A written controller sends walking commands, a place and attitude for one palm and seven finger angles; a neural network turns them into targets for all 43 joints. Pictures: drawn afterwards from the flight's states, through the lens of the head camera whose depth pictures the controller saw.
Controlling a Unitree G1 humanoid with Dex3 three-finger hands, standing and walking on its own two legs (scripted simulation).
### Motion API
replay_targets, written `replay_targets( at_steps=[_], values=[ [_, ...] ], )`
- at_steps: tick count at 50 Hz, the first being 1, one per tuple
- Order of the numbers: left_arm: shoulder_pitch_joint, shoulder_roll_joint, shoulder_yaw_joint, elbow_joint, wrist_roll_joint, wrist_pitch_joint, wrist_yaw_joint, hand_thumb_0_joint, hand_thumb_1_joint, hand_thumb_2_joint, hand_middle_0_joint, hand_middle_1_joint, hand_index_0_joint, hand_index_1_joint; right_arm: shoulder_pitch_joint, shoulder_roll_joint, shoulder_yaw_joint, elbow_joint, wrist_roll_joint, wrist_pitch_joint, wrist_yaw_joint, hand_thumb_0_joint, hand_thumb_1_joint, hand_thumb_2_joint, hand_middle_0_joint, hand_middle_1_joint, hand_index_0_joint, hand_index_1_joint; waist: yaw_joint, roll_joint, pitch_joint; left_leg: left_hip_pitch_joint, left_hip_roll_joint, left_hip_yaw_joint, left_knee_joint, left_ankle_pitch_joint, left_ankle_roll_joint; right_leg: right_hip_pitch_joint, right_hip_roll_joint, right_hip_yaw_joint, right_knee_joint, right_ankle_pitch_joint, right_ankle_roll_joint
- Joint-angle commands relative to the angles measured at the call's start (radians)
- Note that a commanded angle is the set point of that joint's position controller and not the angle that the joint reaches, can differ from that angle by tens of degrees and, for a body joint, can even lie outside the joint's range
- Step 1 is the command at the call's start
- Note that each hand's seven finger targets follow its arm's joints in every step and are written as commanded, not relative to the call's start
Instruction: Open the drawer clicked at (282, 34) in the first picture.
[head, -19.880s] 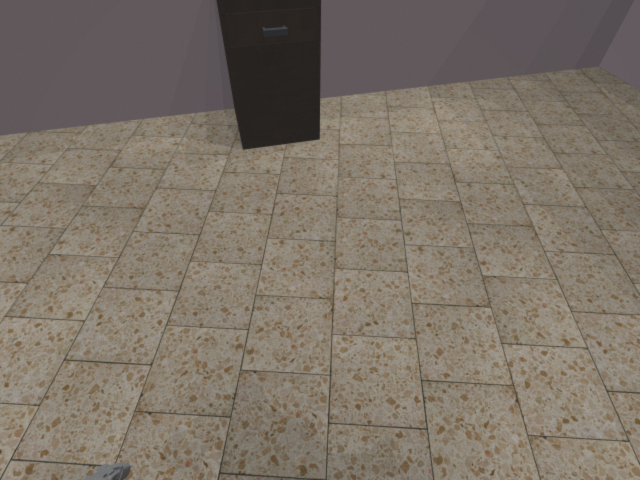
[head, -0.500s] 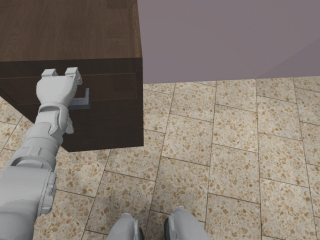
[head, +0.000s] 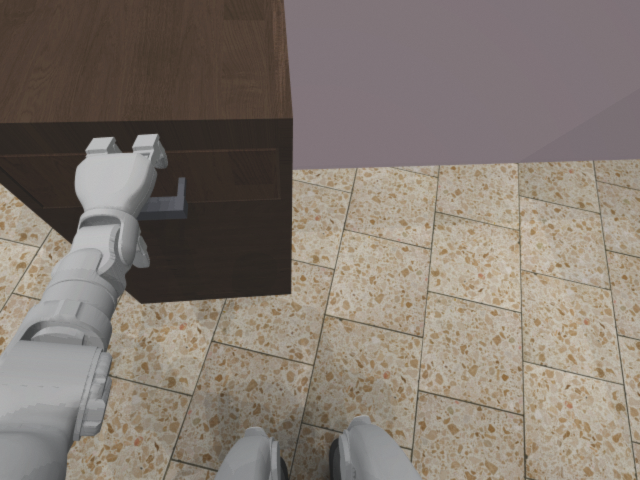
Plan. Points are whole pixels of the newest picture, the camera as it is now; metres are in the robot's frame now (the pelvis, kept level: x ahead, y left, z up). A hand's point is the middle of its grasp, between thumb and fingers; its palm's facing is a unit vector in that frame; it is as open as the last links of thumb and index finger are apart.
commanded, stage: lower the fingers behind the handle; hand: left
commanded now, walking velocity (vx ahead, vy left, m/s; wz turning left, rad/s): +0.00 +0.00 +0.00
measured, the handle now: (151, 196) +0.53 +0.23 -0.08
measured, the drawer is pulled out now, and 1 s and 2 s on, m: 0.00 0.00 0.00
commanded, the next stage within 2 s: close the thumb around the handle in 1.66 s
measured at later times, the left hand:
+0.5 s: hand (140, 219) +0.47 +0.23 -0.05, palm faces -0.08 -0.03 -1.00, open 13.9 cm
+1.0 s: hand (149, 226) +0.48 +0.23 -0.08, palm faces -0.09 -0.02 -1.00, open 13.9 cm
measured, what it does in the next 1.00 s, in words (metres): stands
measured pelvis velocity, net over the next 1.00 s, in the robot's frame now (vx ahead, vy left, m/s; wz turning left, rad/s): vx -0.01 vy -0.01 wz -0.01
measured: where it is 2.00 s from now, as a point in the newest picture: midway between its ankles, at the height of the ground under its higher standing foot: outside the picture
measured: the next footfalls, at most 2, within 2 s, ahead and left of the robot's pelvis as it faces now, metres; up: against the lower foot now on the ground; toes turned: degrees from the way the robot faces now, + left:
none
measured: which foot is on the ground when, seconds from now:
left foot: down 0.00-1.00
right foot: down 0.00-1.00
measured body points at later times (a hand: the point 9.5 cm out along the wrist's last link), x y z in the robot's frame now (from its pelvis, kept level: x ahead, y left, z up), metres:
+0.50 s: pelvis +0.00 -0.01 -0.01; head +0.15 +0.01 +0.41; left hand +0.47 +0.23 +0.00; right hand +0.03 -0.28 -0.14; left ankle +0.00 +0.07 -0.66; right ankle +0.02 -0.11 -0.66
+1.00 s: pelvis -0.01 -0.01 -0.04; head +0.15 +0.00 +0.38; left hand +0.47 +0.23 -0.03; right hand +0.01 -0.28 -0.16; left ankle +0.00 +0.07 -0.66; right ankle +0.02 -0.11 -0.66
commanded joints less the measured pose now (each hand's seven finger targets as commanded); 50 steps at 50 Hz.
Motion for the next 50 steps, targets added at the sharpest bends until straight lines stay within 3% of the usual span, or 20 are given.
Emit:
replay_targets(
  at_steps=[1,2,5,7,10,12,14,16,20,24,25,26,27,30,32,37,41,44,47,50],
  values=[
    [-0.389,0.223,0.047,-0.204,-0.023,0.019,0.037,0.0,-0.5,0.3,-0.3,-1.2,-0.3,-1.2,0.158,-0.172,-0.063,-0.053,0.002,-0.006,-0.009,0.0,-0.9,-0.9,0.2,0.3,0.2,0.3,-0.009,0.09,-0.51,0.454,0.032,-0.087,-0.136,0.55,-0.04,0.245,0.001,0.02,-0.103,0.316,-0.023],
    [-0.368,0.181,0.017,-0.19,-0.025,0.022,0.03,0.0,-0.5,0.3,-0.3,-1.2,-0.3,-1.2,0.158,-0.17,-0.065,-0.054,0.005,-0.004,-0.008,0.0,-0.9,-0.9,0.2,0.3,0.2,0.3,-0.015,0.09,-0.5,0.467,0.034,-0.088,-0.138,0.538,-0.04,0.23,0.002,0.017,-0.111,0.3,-0.021],
    [-0.348,0.186,0.015,-0.146,-0.023,0.023,0.016,0.0,-0.5,0.3,-0.3,-1.2,-0.3,-1.2,0.154,-0.171,-0.059,-0.049,0.008,-0.002,-0.013,0.0,-0.9,-0.9,0.2,0.3,0.2,0.3,-0.024,0.035,-0.423,0.405,0.029,-0.076,-0.145,0.477,-0.029,0.234,0.002,0.02,-0.124,0.281,-0.022],
    [-0.358,0.18,0.012,-0.152,-0.024,0.003,0.011,0.0,-0.5,0.3,-0.3,-1.2,-0.3,-1.2,0.153,-0.168,-0.058,-0.049,0.005,-0.007,-0.016,0.0,-0.9,-0.9,0.2,0.3,0.2,0.3,-0.023,0.051,-0.417,0.392,0.027,-0.069,-0.14,0.467,-0.026,0.227,0.0,0.024,-0.117,0.28,-0.023],
    [-0.333,0.23,0.052,-0.156,-0.011,-0.023,0.02,0.0,-0.5,0.3,-0.3,-1.2,-0.3,-1.2,0.147,-0.169,-0.055,-0.053,0.001,-0.009,-0.018,0.0,-0.9,-0.9,0.2,0.3,0.2,0.3,-0.008,0.045,-0.434,0.342,0.021,-0.063,-0.12,0.445,-0.024,0.232,-0.002,0.033,-0.096,0.281,-0.025],
    [-0.356,0.21,0.038,-0.157,-0.003,-0.033,0.033,0.0,-0.5,0.3,-0.3,-1.2,-0.3,-1.2,0.144,-0.166,-0.058,-0.051,-0.003,-0.013,-0.018,0.0,-0.9,-0.9,0.2,0.3,0.2,0.3,-0.02,0.06,-0.422,0.339,0.025,-0.065,-0.106,0.449,-0.025,0.193,-0.002,0.031,-0.081,0.274,-0.025],
    [-0.338,0.246,0.071,-0.16,-0.003,-0.035,0.05,0.0,-0.5,0.3,-0.3,-1.2,-0.3,-1.2,0.141,-0.169,-0.057,-0.056,-0.006,-0.016,-0.015,0.0,-0.9,-0.9,0.2,0.3,0.2,0.3,-0.008,0.048,-0.455,0.312,0.021,-0.058,-0.09,0.445,-0.022,0.213,-0.002,0.037,-0.067,0.286,-0.024],
    [-0.336,0.256,0.083,-0.178,0.0,-0.034,0.061,0.0,-0.5,0.3,-0.3,-1.2,-0.3,-1.2,0.139,-0.168,-0.058,-0.06,-0.008,-0.016,-0.012,0.0,-0.9,-0.9,0.2,0.3,0.2,0.3,0.003,0.081,-0.494,0.323,0.021,-0.064,-0.082,0.482,-0.028,0.215,-0.003,0.035,-0.044,0.31,-0.026],
    [-0.328,0.255,0.087,-0.177,-0.001,-0.022,0.077,0.0,-0.5,0.3,-0.3,-1.2,-0.3,-1.2,0.146,-0.171,-0.062,-0.054,-0.008,-0.016,-0.006,0.0,-0.9,-0.9,0.2,0.3,0.2,0.3,0.0,0.065,-0.523,0.316,0.021,-0.06,-0.058,0.481,-0.027,0.217,-0.001,0.036,-0.033,0.322,-0.021],
    [-0.374,0.236,0.062,-0.188,-0.002,-0.02,0.074,0.0,-0.5,0.3,-0.3,-1.2,-0.3,-1.2,0.147,-0.174,-0.065,-0.041,-0.008,-0.02,-0.008,0.0,-0.9,-0.9,0.2,0.3,0.2,0.3,-0.024,0.073,-0.521,0.325,0.025,-0.073,-0.04,0.476,-0.029,0.168,0.0,0.033,-0.023,0.303,-0.018],
    [-0.363,0.235,0.064,-0.182,-0.004,-0.022,0.072,0.0,-0.5,0.3,-0.3,-1.2,-0.3,-1.2,0.149,-0.174,-0.064,-0.04,-0.008,-0.021,-0.009,0.0,-0.9,-0.9,0.2,0.3,0.2,0.3,-0.018,0.065,-0.529,0.314,0.023,-0.073,-0.039,0.464,-0.027,0.176,0.0,0.033,-0.02,0.297,-0.019],
    [-0.396,0.222,0.052,-0.209,-0.007,-0.029,0.068,0.0,-0.5,0.3,-0.3,-1.2,-0.3,-1.2,0.146,-0.172,-0.066,-0.039,-0.009,-0.024,-0.01,0.0,-0.9,-0.9,0.2,0.3,0.2,0.3,-0.028,0.094,-0.547,0.338,0.025,-0.079,-0.033,0.486,-0.028,0.156,-0.001,0.032,-0.014,0.306,-0.019],
    [-0.38,0.252,0.077,-0.203,-0.001,-0.034,0.069,0.0,-0.5,0.3,-0.3,-1.2,-0.3,-1.2,0.155,-0.176,-0.067,-0.034,-0.01,-0.022,-0.01,0.0,-0.9,-0.9,0.2,0.3,0.2,0.3,-0.018,0.088,-0.56,0.342,0.027,-0.084,-0.029,0.493,-0.031,0.152,-0.001,0.029,-0.003,0.302,-0.019],
    [-0.376,0.237,0.061,-0.161,0.003,-0.027,0.071,0.0,-0.5,0.3,-0.3,-1.2,-0.3,-1.2,0.145,-0.173,-0.06,-0.032,-0.009,-0.023,-0.011,0.0,-0.9,-0.9,0.2,0.3,0.2,0.3,-0.024,0.088,-0.497,0.289,0.023,-0.078,-0.021,0.442,-0.03,0.121,0.0,0.027,-0.002,0.263,-0.022],
    [-0.389,0.23,0.055,-0.154,0.009,-0.023,0.075,0.0,-0.5,0.3,-0.3,-1.2,-0.3,-1.2,0.147,-0.173,-0.06,-0.03,-0.012,-0.023,-0.011,0.0,-0.9,-0.9,0.2,0.3,0.2,0.3,-0.034,0.087,-0.51,0.29,0.026,-0.084,-0.009,0.451,-0.03,0.098,0.0,0.025,0.012,0.264,-0.02],
    [-0.356,0.253,0.075,-0.133,0.005,-0.014,0.075,0.0,-0.5,0.3,-0.3,-1.2,-0.3,-1.2,0.146,-0.175,-0.052,-0.041,-0.011,-0.024,-0.007,0.0,-0.9,-0.9,0.2,0.3,0.2,0.3,-0.015,0.099,-0.527,0.257,0.022,-0.08,0.006,0.441,-0.03,0.102,0.001,0.024,0.037,0.264,-0.022],
    [-0.373,0.279,0.09,-0.137,0.006,-0.009,0.076,0.0,-0.5,0.3,-0.3,-1.2,-0.3,-1.2,0.142,-0.178,-0.05,-0.046,-0.012,-0.025,-0.008,0.0,-0.9,-0.9,0.2,0.3,0.2,0.3,-0.018,0.091,-0.528,0.215,0.021,-0.076,0.022,0.412,-0.025,0.103,0.0,0.028,0.05,0.261,-0.021],
    [-0.358,0.262,0.071,-0.107,0.01,0.001,0.07,0.0,-0.5,0.3,-0.3,-1.2,-0.3,-1.2,0.146,-0.179,-0.049,-0.046,-0.009,-0.025,-0.009,0.0,-0.9,-0.9,0.2,0.3,0.2,0.3,-0.029,0.055,-0.511,0.177,0.021,-0.071,0.037,0.382,-0.022,0.094,0.002,0.03,0.055,0.248,-0.016],
    [-0.385,0.267,0.074,-0.153,0.005,-0.021,0.058,0.0,-0.5,0.3,-0.3,-1.2,-0.3,-1.2,0.154,-0.18,-0.052,-0.047,-0.009,-0.032,-0.012,0.0,-0.9,-0.9,0.2,0.3,0.2,0.3,-0.026,0.085,-0.562,0.206,0.024,-0.085,0.047,0.394,-0.024,0.076,0.0,0.028,0.074,0.246,-0.017],
    [-0.383,0.265,0.075,-0.156,0.003,-0.033,0.06,0.0,-0.5,0.3,-0.3,-1.2,-0.3,-1.2,0.148,-0.178,-0.051,-0.042,-0.01,-0.034,-0.012,0.0,-0.9,-0.9,0.2,0.3,0.2,0.3,-0.028,0.093,-0.547,0.186,0.025,-0.085,0.06,0.376,-0.025,0.048,0.0,0.026,0.082,0.223,-0.019]
  ],
)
